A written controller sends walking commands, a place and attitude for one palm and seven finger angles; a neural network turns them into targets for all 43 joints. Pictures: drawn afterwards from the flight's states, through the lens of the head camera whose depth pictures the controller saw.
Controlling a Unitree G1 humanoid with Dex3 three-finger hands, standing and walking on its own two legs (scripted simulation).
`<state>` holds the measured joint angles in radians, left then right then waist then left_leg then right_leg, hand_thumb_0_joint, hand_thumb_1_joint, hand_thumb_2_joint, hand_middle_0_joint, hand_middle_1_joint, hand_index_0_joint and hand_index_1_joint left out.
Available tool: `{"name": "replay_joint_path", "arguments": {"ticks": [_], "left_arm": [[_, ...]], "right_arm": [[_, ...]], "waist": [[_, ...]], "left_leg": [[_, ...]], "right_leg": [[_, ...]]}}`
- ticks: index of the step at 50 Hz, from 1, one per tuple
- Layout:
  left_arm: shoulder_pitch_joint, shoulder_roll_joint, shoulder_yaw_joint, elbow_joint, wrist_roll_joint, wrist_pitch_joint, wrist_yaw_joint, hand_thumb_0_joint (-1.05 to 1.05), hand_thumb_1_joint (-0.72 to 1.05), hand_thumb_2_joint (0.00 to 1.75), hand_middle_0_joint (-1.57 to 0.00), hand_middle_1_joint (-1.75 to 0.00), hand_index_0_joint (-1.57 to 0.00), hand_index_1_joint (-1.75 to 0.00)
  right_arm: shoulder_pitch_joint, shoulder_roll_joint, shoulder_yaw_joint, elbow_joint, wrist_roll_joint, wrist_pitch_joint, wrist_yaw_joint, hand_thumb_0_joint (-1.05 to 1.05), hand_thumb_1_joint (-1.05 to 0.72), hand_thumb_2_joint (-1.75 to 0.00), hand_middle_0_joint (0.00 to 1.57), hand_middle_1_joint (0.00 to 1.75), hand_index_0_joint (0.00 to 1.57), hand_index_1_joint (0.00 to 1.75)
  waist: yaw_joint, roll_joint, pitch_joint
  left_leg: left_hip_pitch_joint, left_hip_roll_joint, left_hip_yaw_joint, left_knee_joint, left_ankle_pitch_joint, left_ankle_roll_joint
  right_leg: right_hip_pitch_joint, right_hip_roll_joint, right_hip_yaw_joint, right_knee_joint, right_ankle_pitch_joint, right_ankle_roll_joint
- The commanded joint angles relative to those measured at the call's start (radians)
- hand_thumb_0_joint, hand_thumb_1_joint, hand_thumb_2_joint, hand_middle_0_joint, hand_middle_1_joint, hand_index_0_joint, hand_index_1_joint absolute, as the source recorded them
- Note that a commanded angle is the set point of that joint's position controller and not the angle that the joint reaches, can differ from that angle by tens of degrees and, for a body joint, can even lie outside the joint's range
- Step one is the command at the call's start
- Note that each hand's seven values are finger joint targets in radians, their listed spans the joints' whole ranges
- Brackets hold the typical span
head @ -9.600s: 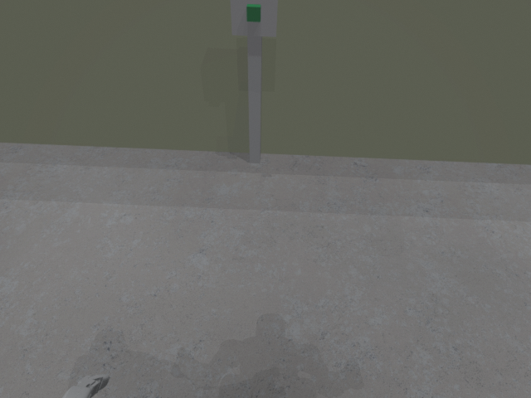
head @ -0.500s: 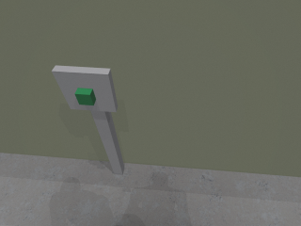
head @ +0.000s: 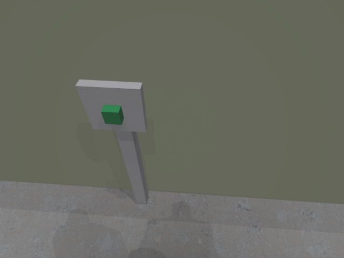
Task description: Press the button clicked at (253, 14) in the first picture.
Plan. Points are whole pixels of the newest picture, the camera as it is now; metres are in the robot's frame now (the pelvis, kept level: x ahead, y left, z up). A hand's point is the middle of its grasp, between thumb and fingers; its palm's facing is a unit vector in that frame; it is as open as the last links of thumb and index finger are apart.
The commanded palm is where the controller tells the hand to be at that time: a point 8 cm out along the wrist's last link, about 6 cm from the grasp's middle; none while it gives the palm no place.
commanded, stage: raise the hand and make a fist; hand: left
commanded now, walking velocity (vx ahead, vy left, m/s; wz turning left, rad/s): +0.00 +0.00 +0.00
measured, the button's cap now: (113, 114) +0.49 +0.21 +0.03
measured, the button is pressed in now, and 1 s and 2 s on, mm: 0 0 0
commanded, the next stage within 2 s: none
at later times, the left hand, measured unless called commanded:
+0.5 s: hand out of the picture +0.13 +0.16 -0.07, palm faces +0.05 -1.00 +0.00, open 5.1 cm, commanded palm +0.12 +0.23 -0.04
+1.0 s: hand (91, 239) +0.16 +0.19 -0.01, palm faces +0.08 -0.99 -0.09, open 3.1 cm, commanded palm +0.13 +0.23 -0.01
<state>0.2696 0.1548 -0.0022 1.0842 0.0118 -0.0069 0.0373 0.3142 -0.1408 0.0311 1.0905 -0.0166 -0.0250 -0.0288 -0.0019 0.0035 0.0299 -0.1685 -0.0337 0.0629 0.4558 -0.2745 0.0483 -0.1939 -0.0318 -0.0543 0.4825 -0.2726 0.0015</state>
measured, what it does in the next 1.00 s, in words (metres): lowers itself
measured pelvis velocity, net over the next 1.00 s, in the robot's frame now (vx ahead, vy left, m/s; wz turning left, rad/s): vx -0.03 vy -0.03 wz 0.02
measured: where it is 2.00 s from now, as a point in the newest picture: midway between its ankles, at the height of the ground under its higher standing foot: outside the picture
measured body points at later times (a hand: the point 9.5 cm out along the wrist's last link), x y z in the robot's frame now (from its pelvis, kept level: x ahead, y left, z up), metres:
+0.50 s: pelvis -0.03 -0.03 -0.08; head +0.03 +0.00 +0.37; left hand +0.12 +0.22 -0.07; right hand +0.22 -0.27 -0.09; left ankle -0.02 +0.09 -0.74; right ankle -0.01 -0.12 -0.74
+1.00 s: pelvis -0.03 -0.03 -0.07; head +0.02 -0.03 +0.38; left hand +0.15 +0.24 +0.00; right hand +0.12 -0.28 -0.16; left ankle -0.02 +0.09 -0.74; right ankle -0.01 -0.12 -0.74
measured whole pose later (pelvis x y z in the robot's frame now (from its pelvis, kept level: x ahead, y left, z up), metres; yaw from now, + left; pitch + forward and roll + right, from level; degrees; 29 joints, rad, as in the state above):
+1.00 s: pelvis -0.03 -0.03 -0.07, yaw +1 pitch +13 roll -1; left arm 0.50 0.24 0.25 -0.07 -0.31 -0.42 -0.27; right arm 0.30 -0.24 -0.03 0.57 0.04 -0.18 -0.05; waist -0.02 0.03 -0.12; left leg -0.79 0.03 0.00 1.07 -0.50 0.01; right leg -0.78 0.00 -0.12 1.03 -0.48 -0.05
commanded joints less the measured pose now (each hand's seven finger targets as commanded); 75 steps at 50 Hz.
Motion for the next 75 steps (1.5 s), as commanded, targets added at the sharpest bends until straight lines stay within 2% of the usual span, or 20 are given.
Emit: {"name": "replay_joint_path", "arguments": {"ticks": [1,2,3,4,6,7,9,13,15,17,21,24,27,31,38,44,50,56,65,75], "left_arm": [[0.077,0.076,0.010,-0.013,-0.001,-0.012,0.001,0.00,0.90,0.90,-0.20,-0.30,-0.20,-0.30],[0.148,0.109,0.006,0.018,0.011,-0.031,0.041,0.00,0.90,0.90,-0.20,-0.30,-0.20,-0.30],[-0.604,0.368,0.179,-1.559,-0.191,-0.243,0.034,0.00,0.90,0.90,-0.23,-0.33,-0.23,-0.33],[-0.153,0.290,0.141,-1.299,-0.109,-0.179,0.062,0.00,0.90,0.90,-0.25,-0.36,-0.25,-0.36],[0.162,-0.045,-0.043,-0.983,-0.146,-0.033,0.108,0.00,0.90,0.90,-0.31,-0.42,-0.31,-0.42],[0.027,-0.028,-0.042,-1.162,-0.186,-0.054,0.086,0.00,0.90,0.90,-0.34,-0.45,-0.34,-0.45],[0.037,0.056,0.040,-1.133,-0.160,-0.145,0.051,0.00,0.90,0.90,-0.39,-0.51,-0.39,-0.51],[0.422,-0.042,0.084,-0.894,-0.213,-0.358,-0.127,0.00,0.90,0.90,-0.50,-0.63,-0.50,-0.63],[0.543,0.019,0.169,-0.888,-0.246,-0.474,-0.254,0.00,0.90,0.90,-0.56,-0.69,-0.56,-0.69],[0.432,0.090,0.195,-0.955,-0.266,-0.586,-0.375,0.00,0.90,0.90,-0.61,-0.75,-0.61,-0.75],[0.293,0.201,0.307,-1.204,-0.289,-0.604,-0.377,0.00,0.90,0.90,-0.72,-0.87,-0.72,-0.87],[0.184,0.188,0.305,-1.427,-0.320,-0.639,-0.319,0.00,0.90,0.90,-0.81,-0.96,-0.81,-0.96],[0.086,0.150,0.206,-1.517,-0.311,-0.682,-0.317,0.00,0.90,0.90,-0.89,-1.05,-0.89,-1.05],[0.017,0.165,0.131,-1.377,-0.300,-0.620,-0.421,0.00,0.90,0.90,-1.00,-1.17,-1.00,-1.17],[0.262,0.270,0.373,-1.327,-0.379,-0.281,-0.437,0.00,0.90,0.90,-1.19,-1.38,-1.19,-1.38],[0.257,0.189,0.346,-1.362,-0.355,-0.407,-0.275,0.00,0.90,0.90,-1.30,-1.50,-1.30,-1.50],[0.152,0.179,0.199,-1.298,-0.321,-0.504,-0.375,0.00,0.90,0.90,-1.30,-1.50,-1.30,-1.50],[0.157,0.283,0.343,-1.407,-0.355,-0.486,-0.353,0.00,0.90,0.90,-1.30,-1.50,-1.30,-1.50],[0.130,0.197,0.234,-1.281,-0.311,-0.354,-0.340,0.00,0.90,0.90,-1.30,-1.50,-1.30,-1.50],[0.023,0.265,0.327,-1.376,-0.342,-0.373,-0.329,0.00,0.90,0.90,-1.30,-1.50,-1.30,-1.50]], "right_arm": [[0.053,-0.103,-0.024,-0.019,0.001,-0.015,-0.005,0.00,-0.90,-0.90,0.20,0.30,0.20,0.30],[-0.046,-0.141,-0.034,-0.084,0.017,-0.019,0.002,0.00,-0.90,-0.90,0.20,0.30,0.20,0.30],[-0.027,-0.307,-0.069,-0.420,0.055,-0.169,-0.033,0.00,-0.90,-0.90,0.20,0.30,0.20,0.30],[-0.114,-0.208,-0.027,-0.360,0.046,-0.264,-0.065,0.00,-0.90,-0.90,0.20,0.30,0.20,0.30],[-0.076,-0.163,-0.050,-0.272,0.060,-0.281,-0.051,0.00,-0.90,-0.90,0.20,0.30,0.20,0.30],[-0.105,-0.205,-0.057,-0.355,0.067,-0.290,-0.045,0.00,-0.90,-0.90,0.20,0.30,0.20,0.30],[-0.112,-0.237,-0.080,-0.409,0.044,-0.308,-0.042,0.00,-0.90,-0.90,0.20,0.30,0.20,0.30],[-0.161,-0.227,-0.116,-0.535,0.026,-0.294,0.002,0.00,-0.90,-0.90,0.20,0.30,0.20,0.30],[-0.177,-0.228,-0.139,-0.591,0.029,-0.278,0.040,0.00,-0.90,-0.90,0.20,0.30,0.20,0.30],[-0.222,-0.240,-0.144,-0.656,0.027,-0.268,0.058,0.00,-0.90,-0.90,0.20,0.30,0.20,0.30],[-0.236,-0.222,-0.138,-0.752,0.026,-0.235,0.041,0.00,-0.90,-0.90,0.20,0.30,0.20,0.30],[-0.178,-0.191,-0.128,-0.754,0.024,-0.229,0.025,0.00,-0.90,-0.90,0.20,0.30,0.20,0.30],[-0.145,-0.198,-0.114,-0.716,0.022,-0.236,0.004,0.00,-0.90,-0.90,0.20,0.30,0.20,0.30],[-0.133,-0.231,-0.093,-0.680,0.040,-0.256,-0.020,0.00,-0.90,-0.90,0.20,0.30,0.20,0.30],[-0.192,-0.191,-0.093,-0.767,0.074,-0.202,-0.038,0.00,-0.90,-0.90,0.20,0.30,0.20,0.30],[-0.161,-0.162,-0.095,-0.712,0.053,-0.202,-0.029,0.00,-0.90,-0.90,0.20,0.30,0.20,0.30],[-0.124,-0.223,-0.093,-0.706,0.060,-0.247,-0.030,0.00,-0.90,-0.90,0.20,0.30,0.20,0.30],[-0.123,-0.215,-0.091,-0.713,0.065,-0.260,-0.042,0.00,-0.90,-0.90,0.20,0.30,0.20,0.30],[-0.120,-0.230,-0.076,-0.726,0.064,-0.221,-0.027,0.00,-0.90,-0.90,0.20,0.30,0.20,0.30],[-0.109,-0.226,-0.053,-0.721,0.056,-0.231,-0.029,0.00,-0.90,-0.90,0.20,0.30,0.20,0.30]], "waist": [[0.011,0.017,0.020],[0.045,-0.104,0.042],[-0.092,0.122,-0.478],[0.002,0.262,-0.441],[-0.036,0.152,-0.202],[-0.034,0.130,-0.065],[-0.058,0.016,-0.030],[0.038,-0.316,-0.066],[0.085,-0.213,-0.147],[0.060,-0.089,-0.181],[0.082,0.078,-0.332],[0.041,0.192,-0.423],[-0.046,0.134,-0.388],[-0.109,0.042,-0.294],[0.056,-0.028,-0.472],[0.024,-0.026,-0.306],[-0.050,-0.013,-0.248],[0.018,0.081,-0.389],[-0.026,0.034,-0.229],[-0.004,0.046,-0.319]], "left_leg": [[-0.052,0.139,-0.142,-0.117,0.196,0.006],[-0.095,0.155,-0.099,0.079,0.346,-0.024],[0.183,0.046,-0.100,-0.021,0.418,-0.033],[0.254,0.096,-0.084,-0.045,0.573,-0.050],[0.064,0.096,-0.114,-0.063,0.379,-0.079],[-0.036,0.084,-0.132,-0.050,0.265,-0.074],[-0.152,0.051,-0.127,0.044,0.088,-0.057],[-0.394,0.032,-0.097,0.226,0.033,-0.059],[-0.440,0.011,-0.063,0.305,0.095,-0.076],[-0.494,0.001,-0.047,0.396,0.098,-0.077],[-0.562,0.004,-0.030,0.474,0.043,-0.049],[-0.512,0.019,-0.056,0.537,0.074,-0.035],[-0.539,0.037,-0.086,0.600,0.023,-0.020],[-0.644,0.049,-0.108,0.643,-0.089,-0.007],[-0.611,0.020,-0.083,0.527,0.018,-0.018],[-0.605,0.034,-0.092,0.476,0.020,-0.034],[-0.591,0.030,-0.094,0.491,-0.106,-0.016],[-0.476,0.031,-0.095,0.421,-0.003,-0.018],[-0.445,0.040,-0.114,0.370,0.025,-0.025],[-0.352,0.045,-0.127,0.347,0.140,-0.039]], "right_leg": [[0.034,-0.066,0.067,-0.062,0.118,-0.037],[-0.001,-0.115,0.119,-0.071,0.489,-0.021],[0.058,-0.008,0.039,0.008,0.412,-0.035],[-0.003,0.021,0.018,0.072,0.168,-0.050],[-0.143,0.014,-0.028,0.093,0.002,-0.023],[-0.153,0.007,-0.041,0.083,0.017,-0.023],[-0.220,0.017,-0.052,0.050,0.010,-0.025],[-0.370,0.042,-0.079,0.217,-0.075,-0.027],[-0.338,0.036,-0.050,0.304,0.041,-0.044],[-0.381,0.024,-0.024,0.384,0.101,-0.047],[-0.417,0.027,0.035,0.468,0.037,-0.046],[-0.453,0.033,0.061,0.474,0.053,-0.041],[-0.544,0.040,0.084,0.456,-0.013,-0.033],[-0.602,0.042,0.103,0.415,-0.154,-0.023],[-0.258,-0.007,0.140,0.340,-0.034,0.014],[-0.359,0.015,0.071,0.362,0.012,0.004],[-0.500,0.018,0.090,0.310,-0.255,-0.011],[-0.370,0.031,0.044,0.336,-0.109,-0.027],[-0.409,0.048,-0.021,0.319,-0.009,-0.024],[-0.337,0.056,-0.033,0.323,0.081,-0.030]]}}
